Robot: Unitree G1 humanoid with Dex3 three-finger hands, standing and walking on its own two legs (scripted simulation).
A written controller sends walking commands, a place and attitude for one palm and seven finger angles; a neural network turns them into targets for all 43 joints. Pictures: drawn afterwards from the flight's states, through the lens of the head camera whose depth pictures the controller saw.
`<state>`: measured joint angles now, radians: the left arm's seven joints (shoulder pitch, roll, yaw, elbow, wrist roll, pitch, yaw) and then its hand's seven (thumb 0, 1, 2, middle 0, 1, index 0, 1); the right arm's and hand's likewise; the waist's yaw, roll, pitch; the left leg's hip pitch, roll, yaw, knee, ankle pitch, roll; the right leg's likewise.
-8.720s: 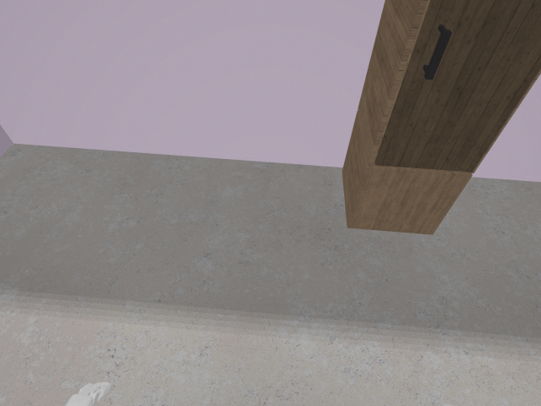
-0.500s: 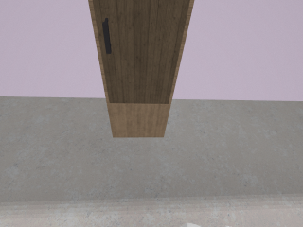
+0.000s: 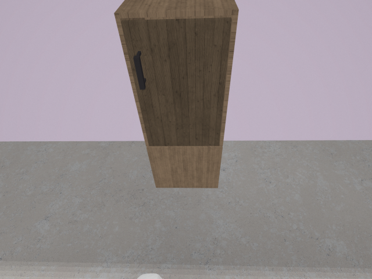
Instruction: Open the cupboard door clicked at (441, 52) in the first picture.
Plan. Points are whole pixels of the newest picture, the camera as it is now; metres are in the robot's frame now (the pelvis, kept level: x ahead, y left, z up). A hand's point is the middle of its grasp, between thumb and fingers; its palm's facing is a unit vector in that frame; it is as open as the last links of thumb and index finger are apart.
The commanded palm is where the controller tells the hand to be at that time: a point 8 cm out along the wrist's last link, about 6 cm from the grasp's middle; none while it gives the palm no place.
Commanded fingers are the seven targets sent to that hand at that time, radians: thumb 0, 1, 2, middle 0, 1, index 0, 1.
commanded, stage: take the last steps up to it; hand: left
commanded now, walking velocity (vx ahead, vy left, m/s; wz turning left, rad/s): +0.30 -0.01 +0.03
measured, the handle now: (140, 70) +0.78 +0.21 +0.08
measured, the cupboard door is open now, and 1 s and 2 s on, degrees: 0 0 0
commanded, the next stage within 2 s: come to a stop and stand still in 0.58 s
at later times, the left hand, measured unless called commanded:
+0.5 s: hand out of the picture +0.17 +0.27 -0.18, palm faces +0.05 -0.99 -0.17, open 7.4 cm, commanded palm none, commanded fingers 0.00 0.90 0.90 -0.20 -0.30 -0.20 -0.30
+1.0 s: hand (131, 213) +0.35 +0.20 -0.18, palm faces +0.00 -0.97 -0.23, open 7.2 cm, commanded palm none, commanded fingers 0.00 0.90 0.90 -0.20 -0.30 -0.20 -0.30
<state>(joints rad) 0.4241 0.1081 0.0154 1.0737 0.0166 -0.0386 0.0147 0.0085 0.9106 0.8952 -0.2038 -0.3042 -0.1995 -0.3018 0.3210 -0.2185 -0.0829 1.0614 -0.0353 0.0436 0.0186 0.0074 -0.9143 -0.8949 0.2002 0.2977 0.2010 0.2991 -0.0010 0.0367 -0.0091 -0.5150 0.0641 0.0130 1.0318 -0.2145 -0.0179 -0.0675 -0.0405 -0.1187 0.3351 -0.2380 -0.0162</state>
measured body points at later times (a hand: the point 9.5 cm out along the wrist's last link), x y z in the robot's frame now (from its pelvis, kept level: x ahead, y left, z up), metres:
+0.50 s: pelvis +0.14 +0.08 +0.00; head +0.13 +0.10 +0.45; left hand +0.16 +0.32 -0.17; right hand +0.15 -0.15 -0.15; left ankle +0.11 +0.16 -0.75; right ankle +0.17 -0.06 -0.67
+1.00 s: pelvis +0.23 +0.03 -0.02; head +0.28 +0.01 +0.43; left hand +0.35 +0.25 -0.16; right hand +0.23 -0.20 -0.19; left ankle +0.20 +0.17 -0.69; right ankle +0.32 -0.07 -0.75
